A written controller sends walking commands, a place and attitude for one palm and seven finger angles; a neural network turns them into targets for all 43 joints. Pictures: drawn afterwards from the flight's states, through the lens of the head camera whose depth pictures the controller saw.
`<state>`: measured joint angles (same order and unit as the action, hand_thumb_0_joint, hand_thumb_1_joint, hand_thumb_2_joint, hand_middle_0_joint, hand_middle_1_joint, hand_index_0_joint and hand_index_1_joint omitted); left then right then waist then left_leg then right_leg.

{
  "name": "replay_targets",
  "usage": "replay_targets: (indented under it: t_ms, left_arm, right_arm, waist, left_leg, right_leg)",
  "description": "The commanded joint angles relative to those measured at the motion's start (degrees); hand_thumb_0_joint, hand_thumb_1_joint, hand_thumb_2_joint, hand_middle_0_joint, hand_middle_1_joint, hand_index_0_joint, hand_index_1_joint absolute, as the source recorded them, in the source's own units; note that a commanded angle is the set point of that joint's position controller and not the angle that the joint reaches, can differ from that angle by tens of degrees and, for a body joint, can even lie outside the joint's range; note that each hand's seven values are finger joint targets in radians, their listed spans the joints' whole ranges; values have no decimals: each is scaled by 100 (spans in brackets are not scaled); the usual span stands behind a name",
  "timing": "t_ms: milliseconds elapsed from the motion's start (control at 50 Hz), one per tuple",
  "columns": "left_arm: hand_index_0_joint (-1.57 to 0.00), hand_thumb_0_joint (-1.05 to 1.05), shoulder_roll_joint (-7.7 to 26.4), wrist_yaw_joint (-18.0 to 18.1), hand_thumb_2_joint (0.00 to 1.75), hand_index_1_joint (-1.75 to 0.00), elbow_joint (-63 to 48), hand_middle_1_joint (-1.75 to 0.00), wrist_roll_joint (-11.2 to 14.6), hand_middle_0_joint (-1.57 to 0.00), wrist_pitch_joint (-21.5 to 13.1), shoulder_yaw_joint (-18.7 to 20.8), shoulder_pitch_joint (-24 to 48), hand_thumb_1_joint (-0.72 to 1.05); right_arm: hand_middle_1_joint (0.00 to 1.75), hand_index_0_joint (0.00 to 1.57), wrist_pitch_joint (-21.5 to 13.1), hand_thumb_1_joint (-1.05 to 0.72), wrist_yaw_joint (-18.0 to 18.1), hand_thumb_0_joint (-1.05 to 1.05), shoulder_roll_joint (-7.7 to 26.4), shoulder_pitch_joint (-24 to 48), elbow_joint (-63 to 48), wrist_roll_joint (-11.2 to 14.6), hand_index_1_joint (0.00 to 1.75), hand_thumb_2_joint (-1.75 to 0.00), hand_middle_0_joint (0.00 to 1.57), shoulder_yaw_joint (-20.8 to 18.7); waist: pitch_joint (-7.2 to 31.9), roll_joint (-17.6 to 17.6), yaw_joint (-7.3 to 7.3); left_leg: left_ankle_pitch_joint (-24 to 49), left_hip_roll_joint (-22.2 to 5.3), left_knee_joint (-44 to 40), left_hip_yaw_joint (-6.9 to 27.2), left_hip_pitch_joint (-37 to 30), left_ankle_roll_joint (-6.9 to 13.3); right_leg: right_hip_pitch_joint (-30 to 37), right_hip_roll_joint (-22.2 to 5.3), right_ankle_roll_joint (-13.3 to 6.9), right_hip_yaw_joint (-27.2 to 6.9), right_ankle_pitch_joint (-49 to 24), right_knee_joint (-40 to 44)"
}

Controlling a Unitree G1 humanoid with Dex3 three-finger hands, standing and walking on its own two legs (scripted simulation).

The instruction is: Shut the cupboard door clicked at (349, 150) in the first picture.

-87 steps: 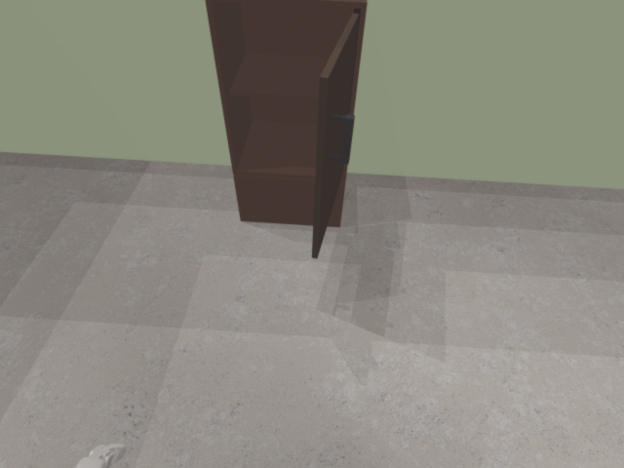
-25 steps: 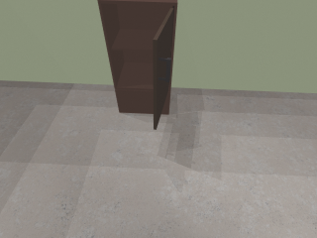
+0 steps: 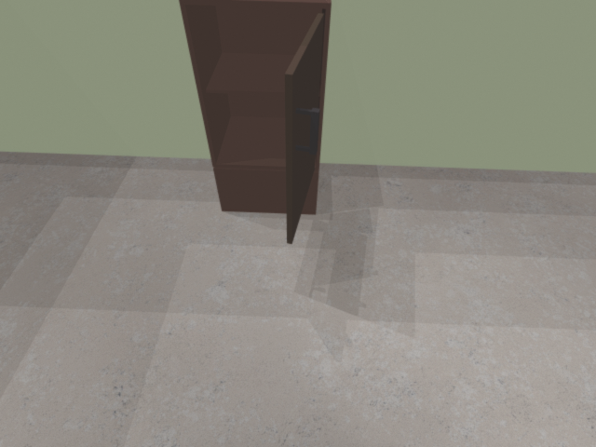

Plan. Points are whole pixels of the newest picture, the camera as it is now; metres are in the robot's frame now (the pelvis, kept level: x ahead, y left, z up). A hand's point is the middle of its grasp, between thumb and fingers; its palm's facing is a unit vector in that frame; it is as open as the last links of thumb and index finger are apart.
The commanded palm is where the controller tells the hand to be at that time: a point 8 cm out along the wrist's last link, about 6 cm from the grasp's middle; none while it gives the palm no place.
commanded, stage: walk around to get in front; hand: left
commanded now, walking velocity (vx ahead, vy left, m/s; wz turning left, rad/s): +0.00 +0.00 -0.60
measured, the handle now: (307, 131) +0.86 +0.03 -0.06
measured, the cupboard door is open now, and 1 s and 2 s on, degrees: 80 80 80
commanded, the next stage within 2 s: none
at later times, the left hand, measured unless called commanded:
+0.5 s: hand out of the picture +0.04 +0.14 -0.17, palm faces -0.20 -0.95 -0.26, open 7.4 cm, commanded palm none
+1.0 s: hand out of the picture +0.15 +0.20 -0.18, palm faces -0.46 -0.86 -0.22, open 7.4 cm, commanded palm none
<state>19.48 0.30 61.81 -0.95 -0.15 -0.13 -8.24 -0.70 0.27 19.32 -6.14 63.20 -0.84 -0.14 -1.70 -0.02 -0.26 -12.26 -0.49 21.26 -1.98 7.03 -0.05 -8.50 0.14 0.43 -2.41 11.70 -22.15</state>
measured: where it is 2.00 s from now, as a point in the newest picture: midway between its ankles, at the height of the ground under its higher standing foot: outside the picture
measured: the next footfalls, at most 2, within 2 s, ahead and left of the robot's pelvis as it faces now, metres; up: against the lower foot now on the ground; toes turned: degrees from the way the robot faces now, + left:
left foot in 0.90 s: +0.05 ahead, +0.11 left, +0.00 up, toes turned -30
right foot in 1.50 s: -0.12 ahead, -0.05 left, +0.00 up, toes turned -60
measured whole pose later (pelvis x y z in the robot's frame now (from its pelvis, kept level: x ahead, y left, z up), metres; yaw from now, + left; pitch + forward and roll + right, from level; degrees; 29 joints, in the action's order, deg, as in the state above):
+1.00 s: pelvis -0.02 +0.05 -0.01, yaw -32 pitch +0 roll -2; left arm 16.8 -0.7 52.5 -2.1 4.1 6.0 -12.8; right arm 0.8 1.9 10.8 -10.2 51.1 -1.0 -1.2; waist -1.8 -3.6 -1.3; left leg -16.4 -0.7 29.1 -2.7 12.5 2.6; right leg -29.3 6.5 3.2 -7.1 22.3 -56.2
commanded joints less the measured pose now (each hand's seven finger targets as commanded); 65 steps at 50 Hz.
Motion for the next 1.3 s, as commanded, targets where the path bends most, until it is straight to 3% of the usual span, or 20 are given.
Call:
replay_targets:
  t_ms: [0,80,140,180,220,260,280,300,320,420,700,800,840,860,880,900,960,1020,1220,1280]
  left_arm:
    - [-20,0,564,60,90,-30,-417,-30,20,-20,115,189,-132,90]
    - [-20,0,515,8,90,-30,-696,-30,-6,-20,216,289,-216,90]
    - [-20,0,283,-32,90,-30,-880,-30,-11,-20,304,350,-309,90]
    - [-20,0,211,-58,90,-30,-997,-30,-10,-20,340,431,-426,90]
    - [-20,0,65,-95,90,-30,-960,-30,-21,-20,303,453,-872,90]
    - [-20,0,229,-88,90,-30,-839,-30,-69,-20,210,533,-1431,90]
    - [-20,0,859,9,90,-30,-904,-30,-148,-20,91,624,-1443,90]
    - [-20,0,926,68,90,-30,-968,-30,-41,-20,112,614,-1518,90]
    - [-20,0,813,97,90,-30,-1038,-30,-39,-20,131,629,-1314,90]
    - [-20,0,306,88,90,-30,-1153,-30,22,-20,24,574,-898,90]
    - [-20,0,413,50,90,-30,-1172,-30,-55,-20,123,686,-1026,90]
    - [-20,0,534,36,90,-30,-1354,-30,-59,-20,195,712,-589,90]
    - [-20,0,457,36,90,-30,-1442,-30,-26,-20,221,694,-281,90]
    - [-20,0,193,6,90,-30,-1543,-30,21,-20,233,647,-283,90]
    - [-20,0,-69,-69,90,-30,-1627,-30,34,-20,231,602,-361,90]
    - [-20,0,149,-64,90,-30,-1628,-30,-61,-20,246,686,-212,90]
    - [-20,0,189,-183,90,-30,-1306,-30,-129,-20,352,794,-649,90]
    - [-20,0,-15,-239,90,-30,-1289,-30,-97,-20,375,688,-591,90]
    - [-20,0,-239,-239,90,-30,-1445,-30,-42,-20,428,589,169,90]
    - [-20,0,-318,-291,90,-30,-1475,-30,-55,-20,396,568,319,90]
  right_arm:
    - [30,20,39,-90,130,0,538,-277,-376,21,30,-90,20,-194]
    - [30,20,117,-90,168,0,698,-267,-678,6,30,-90,20,-356]
    - [30,20,97,-90,155,0,771,-186,-866,2,30,-90,20,-456]
    - [30,20,73,-90,163,0,686,30,-1049,-15,30,-90,20,-477]
    - [30,20,97,-90,145,0,663,305,-1162,-58,30,-90,20,-525]
    - [30,20,170,-90,119,0,506,266,-1198,-8,30,-90,20,-527]
    - [30,20,205,-90,92,0,-25,-75,-1338,11,30,-90,20,-429]
    - [30,20,224,-90,108,0,24,59,-1450,19,30,-90,20,-425]
    - [30,20,245,-90,101,0,37,51,-1430,38,30,-90,20,-467]
    - [30,20,233,-90,110,0,-27,-69,-1178,2,30,-90,20,-469]
    - [30,20,185,-90,178,0,-128,217,-1510,28,30,-90,20,-434]
    - [30,20,125,-90,202,0,-104,-313,-1510,96,30,-90,20,-436]
    - [30,20,50,-90,237,0,-44,-886,-1382,114,30,-90,20,-448]
    - [30,20,-16,-90,272,0,278,-1093,-1351,80,30,-90,20,-490]
    - [30,20,-10,-90,254,0,778,-849,-1484,20,30,-90,20,-581]
    - [30,20,36,-90,253,0,820,-651,-1612,2,30,-90,20,-550]
    - [30,20,-7,-90,257,0,205,152,-1809,-36,30,-90,20,-354]
    - [30,20,-40,-90,247,0,132,-286,-1668,-31,30,-90,20,-375]
    - [30,20,-42,-90,232,0,249,-1293,-1227,-35,30,-90,20,-508]
    - [30,20,-50,-90,196,0,295,-1418,-1106,-76,30,-90,20,-538]
  waist:
    - [245,-9,90]
    - [182,330,82]
    - [81,1129,45]
    - [18,1053,-84]
    - [112,867,-319]
    - [160,-234,-559]
    - [66,-2374,-430]
    - [132,-2043,-460]
    - [111,-1352,-312]
    - [352,-435,-94]
    - [397,-675,-295]
    - [597,-980,-92]
    - [718,-746,223]
    - [817,157,331]
    - [557,1743,199]
    - [174,1326,198]
    - [-165,685,-300]
    - [-51,779,-155]
    - [-45,910,277]
    - [85,990,369]
  left_leg:
    - [979,-784,94,191,-243,17]
    - [815,-1160,149,284,-203,203]
    - [1197,-2036,-338,708,60,845]
    - [1460,-2267,-243,511,445,1006]
    - [1330,-2041,358,-14,627,692]
    - [140,-1394,1965,-617,1259,88]
    - [-2018,-398,3574,-835,2498,-333]
    - [-2290,-176,4283,-35,2522,-297]
    - [-1913,-360,4552,294,2509,-235]
    - [-731,-421,4566,388,2479,-392]
    - [-1158,-143,2813,382,2015,-388]
    - [-1061,88,1483,348,1067,-205]
    - [-334,-19,247,372,-163,-123]
    - [-523,-818,-450,1124,-882,109]
    - [-292,-2254,-922,2570,-997,472]
    - [-36,-2757,-903,2682,13,838]
    - [-9,-1745,-835,1220,1093,639]
    - [560,-1348,-555,489,306,613]
    - [1186,-1986,-474,205,-367,852]
    - [-261,-2160,-689,75,-375,804]
  right_leg:
    - [-545,-558,-155,-607,-1594,-212]
    - [-1112,-255,-104,-479,-1269,-986]
    - [-1586,5,65,53,1353,-2840]
    - [-1419,-293,51,-53,1762,-3243]
    - [-865,-355,24,228,1323,-2442]
    - [-87,-424,18,50,-216,-734]
    - [163,-1693,-366,-2277,-1452,386]
    - [-171,-2082,-839,-2964,-2106,674]
    - [-224,-1979,-1090,-2466,-1389,616]
    - [-58,-1255,-844,-1862,-1650,360]
    - [-60,-1028,-1154,-2593,-1373,351]
    - [-416,-783,-930,-2780,-1429,213]
    - [-1202,-449,-548,-2529,-887,-189]
    - [-1979,144,-247,-1874,34,-898]
    - [-3022,801,100,-773,1844,-2301]
    - [-2880,431,253,-523,2003,-3479]
    - [-2354,204,371,-342,977,-5012]
    - [-2715,102,458,-68,652,-5026]
    - [-2486,-365,487,310,1080,-3492]
    - [-2245,-420,369,511,1232,-2912]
